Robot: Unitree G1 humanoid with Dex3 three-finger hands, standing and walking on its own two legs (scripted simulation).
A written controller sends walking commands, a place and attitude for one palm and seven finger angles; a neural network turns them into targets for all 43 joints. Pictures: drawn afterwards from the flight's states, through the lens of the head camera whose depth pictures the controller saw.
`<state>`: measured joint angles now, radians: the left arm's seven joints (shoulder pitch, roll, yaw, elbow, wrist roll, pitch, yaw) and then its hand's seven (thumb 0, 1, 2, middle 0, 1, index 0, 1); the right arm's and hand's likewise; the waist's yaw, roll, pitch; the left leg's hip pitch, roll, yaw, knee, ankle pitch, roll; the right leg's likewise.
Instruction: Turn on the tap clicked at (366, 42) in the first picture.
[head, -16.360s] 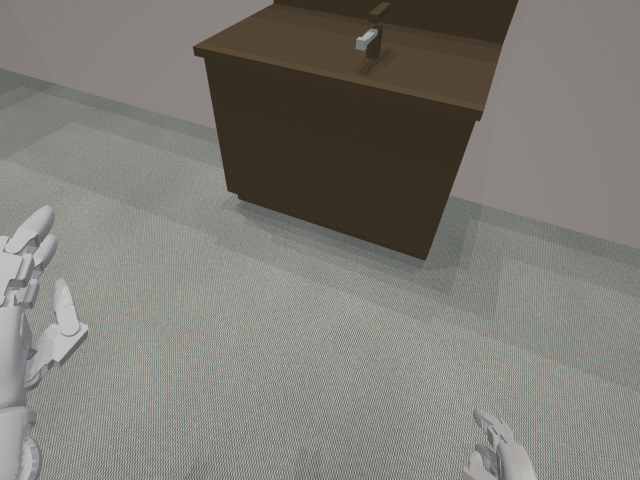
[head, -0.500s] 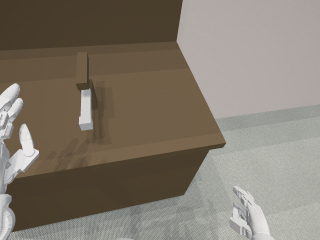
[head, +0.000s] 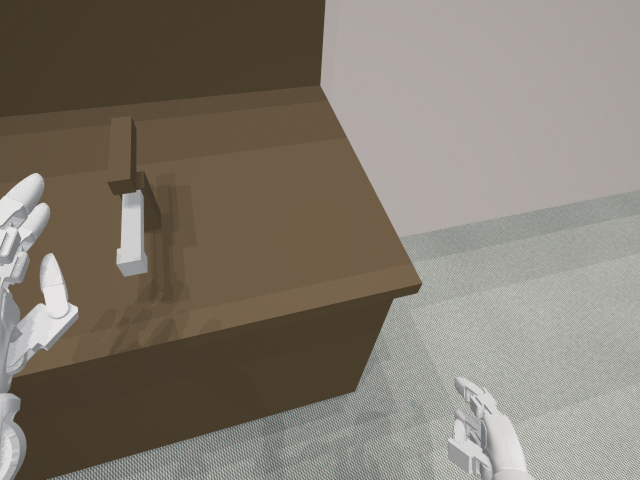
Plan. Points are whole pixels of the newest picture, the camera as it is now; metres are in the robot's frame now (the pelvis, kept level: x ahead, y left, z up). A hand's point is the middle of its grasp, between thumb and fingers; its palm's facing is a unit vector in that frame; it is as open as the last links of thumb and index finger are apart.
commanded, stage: shuffle to correct the standing spot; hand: left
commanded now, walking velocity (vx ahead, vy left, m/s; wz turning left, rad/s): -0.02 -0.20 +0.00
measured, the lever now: (132, 260) +0.34 +0.27 +0.06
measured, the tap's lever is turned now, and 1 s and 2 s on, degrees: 0 0 0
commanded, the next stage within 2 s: none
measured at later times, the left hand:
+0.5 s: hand (110, 320) +0.22 +0.21 +0.16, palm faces +0.32 -0.86 -0.39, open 7.4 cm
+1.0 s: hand (104, 323) +0.21 +0.21 +0.16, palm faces +0.33 -0.85 -0.40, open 7.4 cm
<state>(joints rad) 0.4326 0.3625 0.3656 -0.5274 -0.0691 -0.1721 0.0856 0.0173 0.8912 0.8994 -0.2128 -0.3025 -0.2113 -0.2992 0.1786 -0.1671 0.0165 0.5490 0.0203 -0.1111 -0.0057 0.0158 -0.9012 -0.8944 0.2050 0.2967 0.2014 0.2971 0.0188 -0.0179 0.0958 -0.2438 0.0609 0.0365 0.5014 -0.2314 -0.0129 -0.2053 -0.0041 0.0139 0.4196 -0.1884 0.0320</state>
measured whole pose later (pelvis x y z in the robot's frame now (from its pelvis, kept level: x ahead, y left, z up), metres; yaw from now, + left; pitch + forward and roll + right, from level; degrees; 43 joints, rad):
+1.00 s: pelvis +0.00 -0.03 +0.00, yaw +1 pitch -1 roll -2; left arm 0.50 0.39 0.38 -0.59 -0.10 -0.12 0.08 0.02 0.89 0.90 -0.21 -0.30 -0.21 -0.30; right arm 0.17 -0.19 0.00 0.55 0.02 -0.07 -0.02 0.02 -0.90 -0.89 0.20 0.30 0.20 0.30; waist 0.01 0.00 0.10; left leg -0.28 0.10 0.00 0.55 -0.25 -0.06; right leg -0.24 0.04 -0.02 0.48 -0.23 -0.01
